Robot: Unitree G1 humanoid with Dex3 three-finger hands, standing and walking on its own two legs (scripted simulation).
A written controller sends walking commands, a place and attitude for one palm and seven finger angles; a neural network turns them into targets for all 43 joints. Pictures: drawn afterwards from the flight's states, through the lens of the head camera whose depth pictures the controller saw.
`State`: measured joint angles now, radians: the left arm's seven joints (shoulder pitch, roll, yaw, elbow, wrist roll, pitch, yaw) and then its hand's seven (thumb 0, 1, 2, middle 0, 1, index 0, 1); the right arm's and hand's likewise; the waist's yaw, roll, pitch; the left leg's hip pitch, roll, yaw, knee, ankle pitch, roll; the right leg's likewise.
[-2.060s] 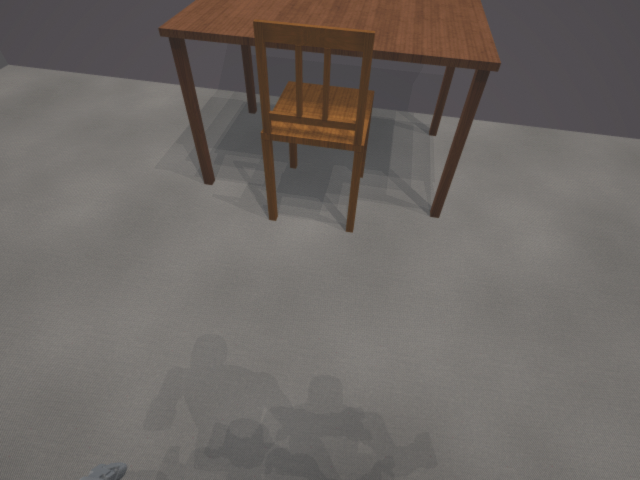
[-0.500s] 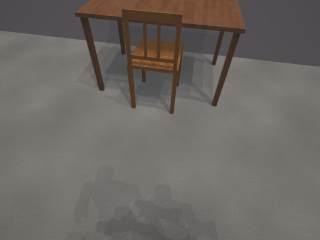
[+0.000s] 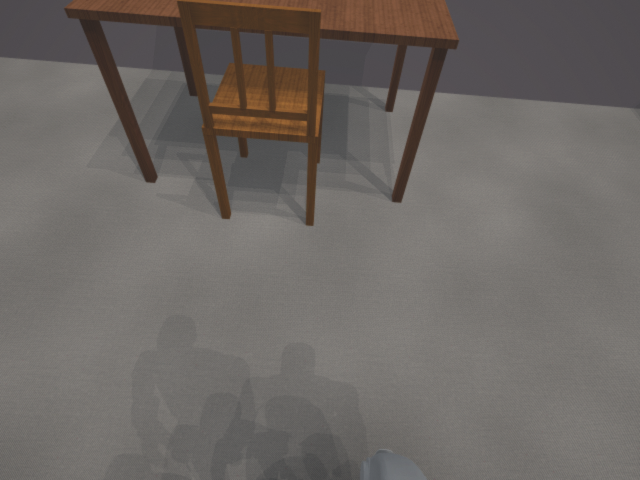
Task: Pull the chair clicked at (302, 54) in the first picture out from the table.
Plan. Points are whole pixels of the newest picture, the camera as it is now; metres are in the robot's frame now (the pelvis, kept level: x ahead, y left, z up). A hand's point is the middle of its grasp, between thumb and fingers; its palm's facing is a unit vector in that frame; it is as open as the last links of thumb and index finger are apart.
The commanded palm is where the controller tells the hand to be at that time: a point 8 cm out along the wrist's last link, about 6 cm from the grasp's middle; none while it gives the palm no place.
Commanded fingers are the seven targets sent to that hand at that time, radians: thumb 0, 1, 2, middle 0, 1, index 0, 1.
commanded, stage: walk to a spot facing it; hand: left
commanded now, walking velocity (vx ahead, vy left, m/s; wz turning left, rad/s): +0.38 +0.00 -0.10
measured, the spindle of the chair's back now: (239, 69) +1.16 +0.26 -0.11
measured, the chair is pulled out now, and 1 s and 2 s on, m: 0.00 0.00 0.00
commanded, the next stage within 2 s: turn to face it in 0.60 s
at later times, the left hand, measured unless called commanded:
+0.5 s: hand (227, 442) +0.20 +0.14 -0.17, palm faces +0.10 -0.98 -0.17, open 7.3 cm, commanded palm none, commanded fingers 0.00 0.90 0.90 -0.20 -0.30 -0.20 -0.30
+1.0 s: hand (206, 326) +0.38 +0.21 -0.17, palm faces +0.13 -0.98 -0.17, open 7.4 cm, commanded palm none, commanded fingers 0.00 0.90 0.90 -0.20 -0.30 -0.20 -0.30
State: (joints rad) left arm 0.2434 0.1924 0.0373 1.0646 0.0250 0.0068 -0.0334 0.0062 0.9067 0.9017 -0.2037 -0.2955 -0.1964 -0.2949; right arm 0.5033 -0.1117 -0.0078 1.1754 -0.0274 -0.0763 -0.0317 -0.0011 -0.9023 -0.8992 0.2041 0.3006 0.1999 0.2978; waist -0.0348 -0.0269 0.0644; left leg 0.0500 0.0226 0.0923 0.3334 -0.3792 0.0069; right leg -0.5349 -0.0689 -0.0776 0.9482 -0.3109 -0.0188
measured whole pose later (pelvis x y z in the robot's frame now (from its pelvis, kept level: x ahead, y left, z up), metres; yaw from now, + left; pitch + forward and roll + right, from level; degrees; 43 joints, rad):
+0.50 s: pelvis +0.21 -0.04 +0.00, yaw +3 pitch -2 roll -2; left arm 0.34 0.17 0.04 1.09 0.03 -0.08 0.01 -0.01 0.92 0.90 -0.20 -0.30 -0.20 -0.29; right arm 0.19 -0.17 -0.07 1.02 -0.03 -0.01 0.02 0.00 -0.92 -0.90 0.20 0.30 0.19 0.30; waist 0.00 0.01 -0.01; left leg -0.62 0.15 0.07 0.96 -0.13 -0.02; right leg -0.08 0.02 -0.22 0.36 -0.26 -0.05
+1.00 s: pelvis +0.37 +0.03 +0.01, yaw +3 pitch -2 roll +0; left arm 0.26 0.17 0.05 1.06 0.02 0.01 0.01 0.00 0.91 0.90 -0.20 -0.29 -0.19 -0.29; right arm 0.26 -0.14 -0.02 1.08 -0.02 -0.04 -0.03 -0.01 -0.93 -0.90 0.20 0.30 0.20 0.30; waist 0.02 -0.03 0.04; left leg -0.13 0.02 0.21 0.41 -0.25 0.06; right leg -0.46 -0.10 -0.07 0.85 -0.26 0.03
